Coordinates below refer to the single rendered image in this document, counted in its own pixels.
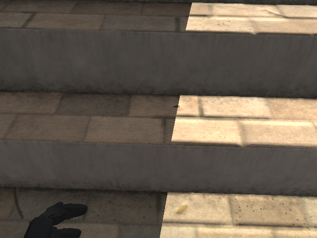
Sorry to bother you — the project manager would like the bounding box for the left robot hand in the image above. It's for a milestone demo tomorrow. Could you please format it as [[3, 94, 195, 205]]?
[[24, 201, 88, 238]]

